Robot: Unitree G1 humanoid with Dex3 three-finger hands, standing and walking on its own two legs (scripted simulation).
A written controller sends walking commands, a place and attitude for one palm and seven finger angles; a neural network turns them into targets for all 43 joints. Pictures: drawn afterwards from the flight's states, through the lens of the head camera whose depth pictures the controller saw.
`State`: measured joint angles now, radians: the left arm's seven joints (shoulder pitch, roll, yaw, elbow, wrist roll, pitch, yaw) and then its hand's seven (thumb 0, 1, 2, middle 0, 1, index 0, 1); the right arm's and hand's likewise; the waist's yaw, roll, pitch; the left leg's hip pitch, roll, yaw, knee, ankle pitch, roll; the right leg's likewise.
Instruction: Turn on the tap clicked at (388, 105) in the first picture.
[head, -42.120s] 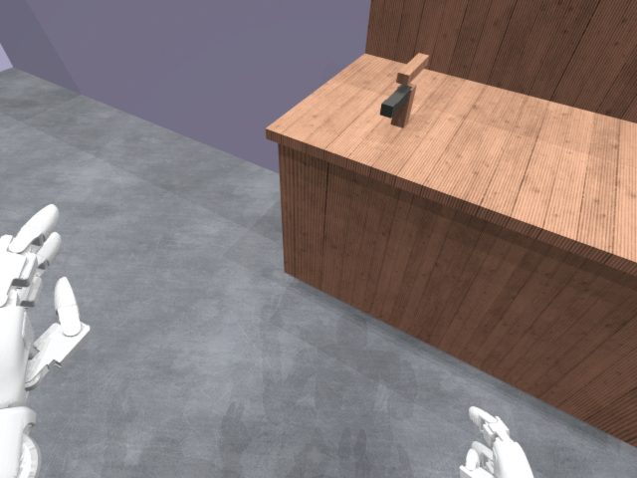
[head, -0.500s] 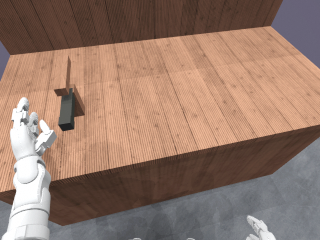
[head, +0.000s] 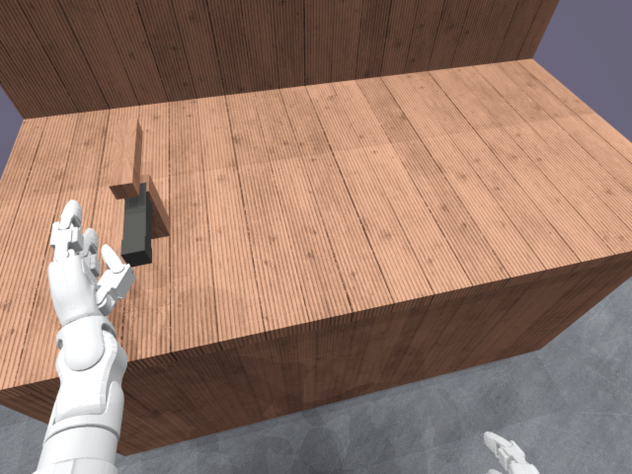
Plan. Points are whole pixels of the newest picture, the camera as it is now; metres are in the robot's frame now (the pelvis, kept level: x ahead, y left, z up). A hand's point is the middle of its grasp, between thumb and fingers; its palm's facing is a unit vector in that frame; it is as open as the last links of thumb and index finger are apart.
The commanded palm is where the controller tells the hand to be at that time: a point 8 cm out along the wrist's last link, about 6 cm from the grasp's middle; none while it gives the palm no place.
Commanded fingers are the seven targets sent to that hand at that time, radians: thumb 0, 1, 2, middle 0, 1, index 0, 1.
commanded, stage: push the lever round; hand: left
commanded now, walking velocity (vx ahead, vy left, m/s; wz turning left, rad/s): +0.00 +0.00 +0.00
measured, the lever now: (137, 251) +0.36 +0.25 +0.07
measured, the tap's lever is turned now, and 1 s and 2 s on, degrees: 2 27 49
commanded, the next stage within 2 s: none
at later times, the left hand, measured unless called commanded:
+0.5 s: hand (155, 268) +0.34 +0.22 +0.07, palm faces +0.53 -0.85 -0.06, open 7.6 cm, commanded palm +0.30 +0.25 +0.07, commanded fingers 0.00 0.90 0.90 -0.15 -0.15 -0.15 -0.15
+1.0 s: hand (181, 260) +0.36 +0.20 +0.07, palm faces +0.62 -0.78 -0.06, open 7.6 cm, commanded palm +0.32 +0.22 +0.07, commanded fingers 0.00 0.90 0.90 -0.15 -0.15 -0.15 -0.15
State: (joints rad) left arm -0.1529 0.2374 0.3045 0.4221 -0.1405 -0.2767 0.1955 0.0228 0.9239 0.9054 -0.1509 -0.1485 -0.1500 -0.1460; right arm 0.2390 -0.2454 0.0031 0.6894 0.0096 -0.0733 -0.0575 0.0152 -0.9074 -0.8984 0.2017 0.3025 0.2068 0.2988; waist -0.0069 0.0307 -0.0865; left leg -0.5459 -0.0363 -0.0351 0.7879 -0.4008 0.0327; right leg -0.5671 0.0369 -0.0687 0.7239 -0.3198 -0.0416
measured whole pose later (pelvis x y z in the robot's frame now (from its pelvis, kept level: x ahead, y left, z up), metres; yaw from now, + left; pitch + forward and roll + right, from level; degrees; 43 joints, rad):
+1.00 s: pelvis -0.01 -0.02 +0.00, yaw +1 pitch +9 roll -1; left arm -0.27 0.10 0.18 0.48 -0.03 -0.23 0.53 0.00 0.95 0.92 -0.15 -0.15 -0.15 -0.15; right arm 0.18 -0.23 0.00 0.71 -0.02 -0.03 -0.05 0.02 -0.91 -0.90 0.20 0.30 0.21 0.30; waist -0.01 0.03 -0.09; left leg -0.55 -0.03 -0.06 0.78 -0.39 0.01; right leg -0.57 0.04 -0.09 0.74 -0.32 -0.07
